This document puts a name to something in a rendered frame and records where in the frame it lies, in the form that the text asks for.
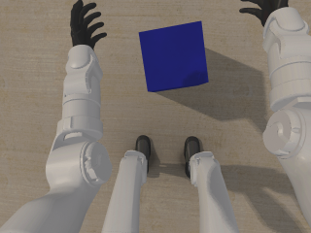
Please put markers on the robot left upper arm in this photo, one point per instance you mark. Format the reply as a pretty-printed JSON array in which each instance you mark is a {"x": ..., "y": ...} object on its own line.
[{"x": 75, "y": 174}]

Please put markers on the right robot forearm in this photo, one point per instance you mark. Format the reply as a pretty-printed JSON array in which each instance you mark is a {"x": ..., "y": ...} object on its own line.
[{"x": 288, "y": 47}]

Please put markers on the left robot hand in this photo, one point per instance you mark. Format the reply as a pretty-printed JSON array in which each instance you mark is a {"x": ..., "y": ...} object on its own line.
[{"x": 80, "y": 34}]

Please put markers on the right robot thigh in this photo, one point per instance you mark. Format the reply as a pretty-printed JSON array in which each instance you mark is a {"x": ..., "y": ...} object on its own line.
[{"x": 216, "y": 214}]

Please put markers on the robot thigh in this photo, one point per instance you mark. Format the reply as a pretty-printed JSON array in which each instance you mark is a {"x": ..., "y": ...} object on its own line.
[
  {"x": 216, "y": 214},
  {"x": 123, "y": 214}
]

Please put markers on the left robot thigh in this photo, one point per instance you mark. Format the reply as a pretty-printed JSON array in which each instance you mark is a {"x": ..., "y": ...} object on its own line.
[{"x": 123, "y": 214}]

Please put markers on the carton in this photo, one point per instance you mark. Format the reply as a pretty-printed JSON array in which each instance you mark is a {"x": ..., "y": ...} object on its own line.
[{"x": 174, "y": 57}]

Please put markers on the robot right upper arm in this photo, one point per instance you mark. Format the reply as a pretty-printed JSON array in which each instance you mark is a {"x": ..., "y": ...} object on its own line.
[{"x": 288, "y": 136}]

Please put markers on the left robot forearm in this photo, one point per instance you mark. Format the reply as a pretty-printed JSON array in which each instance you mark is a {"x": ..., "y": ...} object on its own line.
[{"x": 81, "y": 101}]

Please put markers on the right robot hand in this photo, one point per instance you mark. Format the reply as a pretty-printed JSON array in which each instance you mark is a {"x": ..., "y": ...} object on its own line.
[{"x": 267, "y": 7}]

